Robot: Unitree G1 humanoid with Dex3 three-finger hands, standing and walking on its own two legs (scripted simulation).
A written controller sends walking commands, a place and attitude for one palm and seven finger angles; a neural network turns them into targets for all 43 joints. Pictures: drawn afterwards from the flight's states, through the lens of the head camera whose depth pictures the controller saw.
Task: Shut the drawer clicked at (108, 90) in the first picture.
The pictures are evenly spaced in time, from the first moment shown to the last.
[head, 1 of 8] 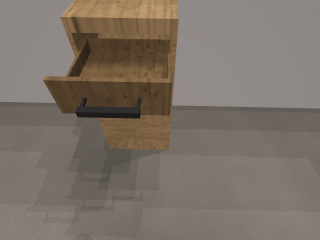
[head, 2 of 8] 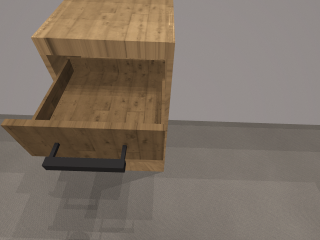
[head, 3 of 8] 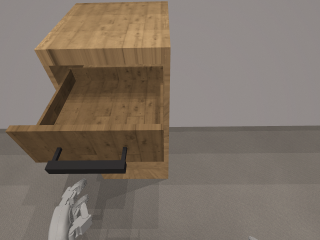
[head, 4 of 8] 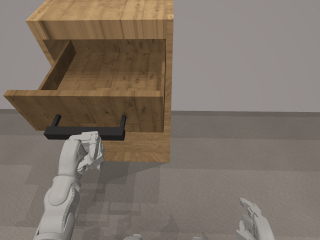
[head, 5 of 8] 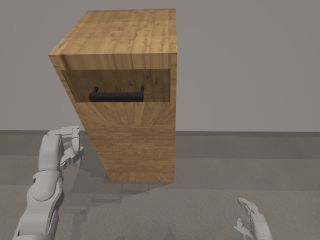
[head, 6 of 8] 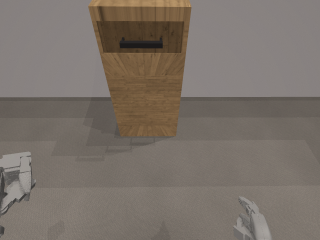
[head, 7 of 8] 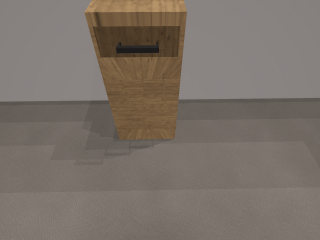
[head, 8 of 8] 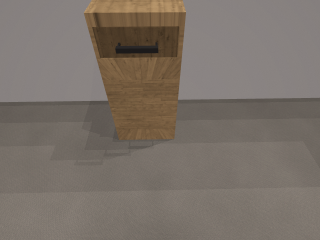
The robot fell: no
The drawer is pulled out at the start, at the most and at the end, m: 0.29 0.29 0.00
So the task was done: yes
